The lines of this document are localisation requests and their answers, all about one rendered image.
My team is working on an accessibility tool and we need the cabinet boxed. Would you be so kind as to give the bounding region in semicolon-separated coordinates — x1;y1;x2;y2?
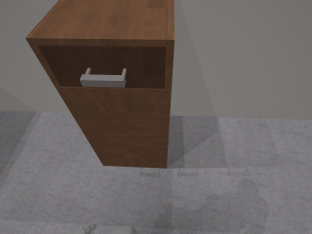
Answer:
25;0;175;169

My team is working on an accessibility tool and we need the drawer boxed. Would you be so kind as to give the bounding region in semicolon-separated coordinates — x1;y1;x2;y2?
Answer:
38;45;167;89

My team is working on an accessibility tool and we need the left robot hand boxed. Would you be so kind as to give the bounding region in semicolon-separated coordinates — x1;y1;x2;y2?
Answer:
74;222;97;234

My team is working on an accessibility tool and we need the handle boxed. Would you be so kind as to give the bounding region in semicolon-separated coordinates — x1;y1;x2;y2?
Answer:
80;67;127;88

